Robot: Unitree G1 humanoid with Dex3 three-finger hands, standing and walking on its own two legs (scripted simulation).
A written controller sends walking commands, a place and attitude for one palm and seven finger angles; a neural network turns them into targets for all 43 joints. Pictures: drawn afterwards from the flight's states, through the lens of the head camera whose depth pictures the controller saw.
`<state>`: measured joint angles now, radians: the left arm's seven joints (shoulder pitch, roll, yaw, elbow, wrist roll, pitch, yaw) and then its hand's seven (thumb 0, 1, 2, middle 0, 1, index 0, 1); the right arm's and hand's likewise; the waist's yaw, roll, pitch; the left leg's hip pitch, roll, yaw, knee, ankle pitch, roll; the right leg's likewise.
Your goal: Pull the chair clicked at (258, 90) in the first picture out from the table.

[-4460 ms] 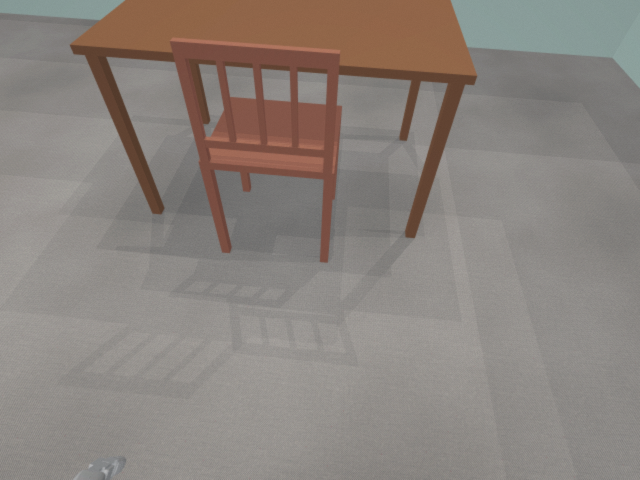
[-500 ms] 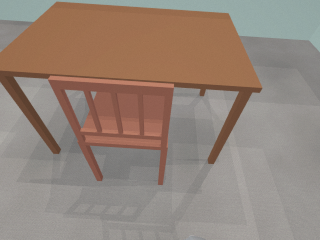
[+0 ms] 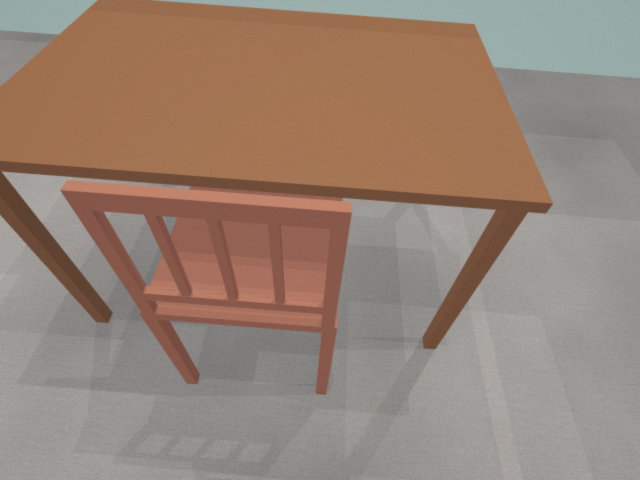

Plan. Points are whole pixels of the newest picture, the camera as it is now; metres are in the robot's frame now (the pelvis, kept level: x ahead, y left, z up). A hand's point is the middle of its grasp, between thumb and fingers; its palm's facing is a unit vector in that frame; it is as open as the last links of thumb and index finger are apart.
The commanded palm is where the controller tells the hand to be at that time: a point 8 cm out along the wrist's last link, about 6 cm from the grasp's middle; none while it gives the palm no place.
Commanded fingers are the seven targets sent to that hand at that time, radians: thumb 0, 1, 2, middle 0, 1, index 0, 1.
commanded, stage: come to a stop and stand still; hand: left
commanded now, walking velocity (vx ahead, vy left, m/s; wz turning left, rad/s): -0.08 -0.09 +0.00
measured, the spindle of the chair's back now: (224, 261) +0.47 +0.20 -0.09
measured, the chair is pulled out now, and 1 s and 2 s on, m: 0.00 0.00 0.00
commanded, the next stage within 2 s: look again from close up in 0.58 s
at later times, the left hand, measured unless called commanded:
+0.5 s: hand out of the picture -0.01 +0.16 -0.17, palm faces +0.02 -0.98 -0.21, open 7.4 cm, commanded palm none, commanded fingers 0.00 0.90 0.90 -0.20 -0.30 -0.20 -0.30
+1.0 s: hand out of the picture -0.04 +0.17 -0.17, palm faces +0.01 -0.98 -0.18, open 7.4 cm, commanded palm none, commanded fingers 0.00 0.90 0.90 -0.20 -0.30 -0.20 -0.30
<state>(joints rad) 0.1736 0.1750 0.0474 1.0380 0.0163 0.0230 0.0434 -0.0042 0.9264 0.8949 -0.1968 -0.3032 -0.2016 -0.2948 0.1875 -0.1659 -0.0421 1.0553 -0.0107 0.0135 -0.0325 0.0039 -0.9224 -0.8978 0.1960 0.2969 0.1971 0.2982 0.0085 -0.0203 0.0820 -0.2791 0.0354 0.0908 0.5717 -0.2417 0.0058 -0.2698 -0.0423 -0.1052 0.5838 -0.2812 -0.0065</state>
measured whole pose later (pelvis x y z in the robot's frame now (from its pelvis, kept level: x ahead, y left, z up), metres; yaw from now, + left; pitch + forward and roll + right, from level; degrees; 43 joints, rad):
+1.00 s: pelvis -0.02 +0.00 +0.01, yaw +0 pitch -1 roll +0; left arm 0.33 0.16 -0.01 1.08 0.02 -0.02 0.04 0.01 0.91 0.90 -0.19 -0.30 -0.20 -0.29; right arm 0.30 -0.13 0.01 1.11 -0.01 -0.01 -0.01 0.00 -0.91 -0.90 0.20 0.30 0.20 0.30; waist -0.01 -0.02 0.03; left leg -0.29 0.01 0.05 0.47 -0.18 0.02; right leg -0.16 -0.03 -0.03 0.47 -0.30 0.02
